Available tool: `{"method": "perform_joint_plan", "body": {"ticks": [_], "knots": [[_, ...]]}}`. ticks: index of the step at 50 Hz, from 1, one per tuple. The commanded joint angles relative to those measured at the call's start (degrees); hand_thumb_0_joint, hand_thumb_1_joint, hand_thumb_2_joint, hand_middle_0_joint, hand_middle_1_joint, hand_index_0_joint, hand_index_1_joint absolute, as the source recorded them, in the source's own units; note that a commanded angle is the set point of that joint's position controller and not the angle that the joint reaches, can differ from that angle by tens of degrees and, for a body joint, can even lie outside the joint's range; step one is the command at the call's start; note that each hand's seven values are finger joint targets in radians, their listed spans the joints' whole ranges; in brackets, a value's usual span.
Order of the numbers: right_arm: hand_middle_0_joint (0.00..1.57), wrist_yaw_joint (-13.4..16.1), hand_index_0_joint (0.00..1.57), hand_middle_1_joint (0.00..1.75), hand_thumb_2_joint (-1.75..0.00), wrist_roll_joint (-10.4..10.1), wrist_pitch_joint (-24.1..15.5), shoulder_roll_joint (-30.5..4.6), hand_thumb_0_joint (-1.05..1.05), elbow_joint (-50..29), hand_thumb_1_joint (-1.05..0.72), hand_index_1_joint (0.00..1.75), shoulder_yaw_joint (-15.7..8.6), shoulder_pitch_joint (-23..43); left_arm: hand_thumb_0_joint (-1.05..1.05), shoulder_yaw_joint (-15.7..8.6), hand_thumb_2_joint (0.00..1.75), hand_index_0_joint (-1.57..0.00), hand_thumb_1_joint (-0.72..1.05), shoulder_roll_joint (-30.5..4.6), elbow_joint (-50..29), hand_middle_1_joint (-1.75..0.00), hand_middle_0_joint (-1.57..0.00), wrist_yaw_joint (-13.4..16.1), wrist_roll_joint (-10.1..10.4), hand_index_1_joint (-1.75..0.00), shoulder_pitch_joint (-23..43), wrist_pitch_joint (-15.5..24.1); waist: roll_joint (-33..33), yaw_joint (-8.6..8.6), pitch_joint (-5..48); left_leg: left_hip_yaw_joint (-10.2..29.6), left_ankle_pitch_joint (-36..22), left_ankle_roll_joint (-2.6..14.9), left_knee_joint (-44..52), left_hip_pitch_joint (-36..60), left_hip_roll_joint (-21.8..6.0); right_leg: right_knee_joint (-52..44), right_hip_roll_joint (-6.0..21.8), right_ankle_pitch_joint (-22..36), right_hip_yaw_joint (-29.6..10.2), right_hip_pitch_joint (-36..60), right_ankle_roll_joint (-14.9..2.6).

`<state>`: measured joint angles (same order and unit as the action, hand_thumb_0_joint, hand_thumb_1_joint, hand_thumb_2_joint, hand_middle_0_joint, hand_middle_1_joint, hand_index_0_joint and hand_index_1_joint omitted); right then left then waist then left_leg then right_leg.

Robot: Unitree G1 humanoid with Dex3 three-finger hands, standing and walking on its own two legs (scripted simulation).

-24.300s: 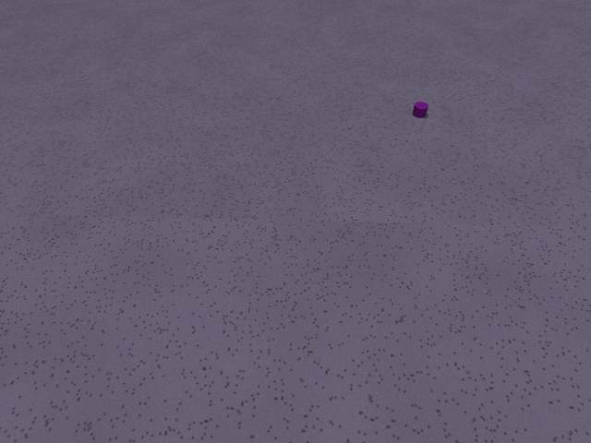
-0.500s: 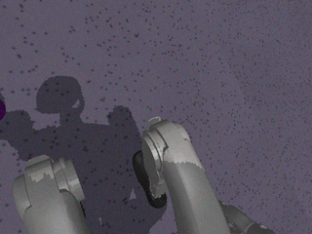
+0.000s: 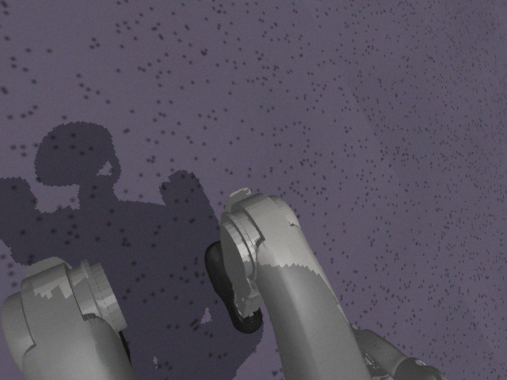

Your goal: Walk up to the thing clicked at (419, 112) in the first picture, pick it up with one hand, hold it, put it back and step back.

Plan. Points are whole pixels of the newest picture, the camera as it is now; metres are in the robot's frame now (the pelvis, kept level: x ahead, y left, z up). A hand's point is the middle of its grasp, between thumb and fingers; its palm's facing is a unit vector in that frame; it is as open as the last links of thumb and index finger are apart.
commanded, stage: close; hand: left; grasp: from above
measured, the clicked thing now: out of the picture +0.45 +0.30 -0.27
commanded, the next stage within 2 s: settle in 1.16 s
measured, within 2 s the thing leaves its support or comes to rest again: leaves its support in 1.58 s
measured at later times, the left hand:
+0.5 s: hand out of the picture +0.43 +0.30 -0.25, palm faces -0.46 -0.15 -0.87, open 11.1 cm
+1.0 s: hand out of the picture +0.43 +0.30 -0.25, palm faces -0.45 -0.15 -0.88, open 10.7 cm
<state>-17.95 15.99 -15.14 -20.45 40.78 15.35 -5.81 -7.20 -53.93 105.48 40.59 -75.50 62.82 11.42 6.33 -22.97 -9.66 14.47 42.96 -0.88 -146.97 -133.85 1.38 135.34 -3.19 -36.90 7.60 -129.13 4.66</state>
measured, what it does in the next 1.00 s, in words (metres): stands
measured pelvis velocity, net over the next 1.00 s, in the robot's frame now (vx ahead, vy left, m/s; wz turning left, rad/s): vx -0.01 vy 0.00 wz -0.01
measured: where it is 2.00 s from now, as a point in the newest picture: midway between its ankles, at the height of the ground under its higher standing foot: (184, 339)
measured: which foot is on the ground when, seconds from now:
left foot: down 0.00-1.00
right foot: down 0.00-1.00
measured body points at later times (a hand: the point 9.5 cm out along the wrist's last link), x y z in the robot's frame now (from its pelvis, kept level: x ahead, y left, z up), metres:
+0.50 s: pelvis +0.00 +0.00 +0.00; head +0.27 +0.12 +0.33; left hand +0.45 +0.30 -0.20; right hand +0.04 -0.25 -0.05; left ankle +0.06 +0.12 -0.27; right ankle +0.12 -0.13 -0.27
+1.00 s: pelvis -0.01 +0.00 +0.01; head +0.28 +0.13 +0.34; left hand +0.45 +0.30 -0.20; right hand +0.04 -0.25 -0.04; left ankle +0.06 +0.12 -0.27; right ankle +0.12 -0.13 -0.27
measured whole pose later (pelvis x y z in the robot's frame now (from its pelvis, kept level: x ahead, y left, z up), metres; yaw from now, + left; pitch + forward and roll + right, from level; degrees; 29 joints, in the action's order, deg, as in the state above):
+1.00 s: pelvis -0.01 +0.00 +0.01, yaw +0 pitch +28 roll -15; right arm -16.1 15.0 -14.6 -21.0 37.7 17.4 -6.3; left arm -3.6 -55.7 105.0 39.4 -73.0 63.3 12.2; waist 7.2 -23.3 -10.6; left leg 15.0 42.1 -0.8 -145.1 -132.5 1.1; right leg 133.0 -3.1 -35.9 8.3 -127.4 4.5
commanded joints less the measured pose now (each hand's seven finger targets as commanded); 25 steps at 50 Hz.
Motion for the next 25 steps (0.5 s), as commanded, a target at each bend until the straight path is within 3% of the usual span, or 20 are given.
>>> {"method": "perform_joint_plan", "body": {"ticks": [1, 5, 9, 15, 17, 18, 22, 25], "knots": [[0.2, 0.37, 0.2, 0.3, -0.9, -0.67, -0.29, -18.81, 0.0, 1.21, -0.9, 0.3, -5.44, -11.79, 0.0, 0.95, 0.84, -0.28, -0.2, -10.7, -5.01, -1.05, -0.24, 1.68, 1.47, -1.01, 13.97, -0.6, -26.52, -3.98, 35.79, -6.0, -12.73, 1.51, 16.09, 24.68, -2.12, -11.02, -1.41, 13.98, 7.56, 21.72, -5.23], [0.2, 0.51, 0.2, 0.3, -0.9, -0.9, -0.09, -18.5, 0.0, 0.71, -0.9, 0.3, -5.17, -12.34, 0.0, 0.68, 0.79, -0.31, -0.17, -11.15, -5.3, -1.01, -0.27, 0.58, 1.96, -0.97, 13.39, -0.39, -27.09, -3.47, 35.61, -5.52, -12.83, 1.34, 16.79, 25.49, -2.15, -10.78, -1.13, 13.45, 7.75, 21.43, -5.4], [0.2, 0.78, 0.2, 0.3, -0.9, -1.12, 0.06, -19.24, 0.0, -0.28, -0.9, 0.3, -5.79, -11.41, 0.0, 2.54, 0.79, -0.33, -0.15, -10.04, -6.0, -1.02, -0.28, 0.06, 1.52, -0.98, 13.11, 0.17, -28.42, -3.66, 35.69, -5.3, -13.1, 1.04, 17.34, 26.83, -2.3, -10.66, -1.49, 14.24, 7.79, 21.76, -5.58], [0.2, 0.63, 0.2, 0.3, -0.9, -1.02, 0.08, -18.83, 0.0, -0.36, -0.9, 0.3, -4.57, -11.81, 0.0, 2.42, 0.79, -0.39, -0.07, -10.64, -5.76, -1.0, -0.35, 0.71, 1.55, -0.96, 12.88, 0.7, -26.8, -4.17, 35.7, -5.37, -13.9, 1.17, 16.73, 26.47, -2.36, -11.07, -1.61, 15.26, 7.92, 22.76, -5.28], [0.2, 0.72, 0.2, 0.3, -0.9, -0.89, 0.18, -18.98, 0.0, -0.09, -0.9, 0.3, -4.61, -12.33, 0.0, 1.54, 0.77, -0.4, -0.05, -11.21, -5.71, -0.99, -0.35, 1.38, 1.46, -0.94, 12.97, 0.8, -27.39, -3.62, 36.61, -5.34, -14.98, 1.05, 17.07, 26.85, -2.36, -11.07, -1.62, 15.86, 7.98, 23.08, -5.4], [0.2, 0.69, 0.2, 0.3, -0.9, -0.8, -0.01, -19.22, 0.0, -0.39, -0.9, 0.3, -4.86, -11.94, 0.0, 2.65, 0.75, -0.42, -0.04, -10.16, -4.37, -0.98, -0.37, 1.14, 1.29, -0.93, 12.28, 0.64, -27.32, -4.16, 34.97, -5.67, -13.89, 1.13, 16.74, 26.54, -2.27, -10.9, -1.59, 15.09, 7.92, 22.24, -5.42], [0.2, 1.0, 0.2, 0.3, -0.9, -1.13, -0.39, -19.55, 0.0, -0.63, -0.9, 0.3, -4.66, -10.71, 0.0, 2.62, 0.77, -0.46, 0.02, -11.7, -5.88, -0.99, -0.41, 1.08, 1.61, -0.94, 13.88, 0.76, -27.5, -4.04, 34.16, -5.19, -11.35, 0.96, 17.39, 26.36, -2.45, -11.29, -1.33, 12.79, 7.86, 21.51, -5.43], [0.2, 0.87, 0.2, 0.3, -0.9, -1.09, -0.54, -19.18, 0.0, -1.13, -0.9, 0.3, -4.23, -11.07, 0.0, 3.03, 0.74, -0.49, 0.07, -10.72, -5.27, -0.97, -0.44, 0.82, 1.58, -0.92, 13.22, 0.51, -26.22, -4.39, 33.67, -5.29, -10.9, 1.15, 17.21, 25.71, -2.37, -11.51, -1.21, 12.51, 7.98, 21.16, -5.29]]}}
